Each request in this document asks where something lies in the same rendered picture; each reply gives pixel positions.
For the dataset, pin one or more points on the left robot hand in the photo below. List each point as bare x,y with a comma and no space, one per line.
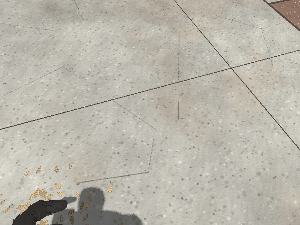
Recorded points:
39,210

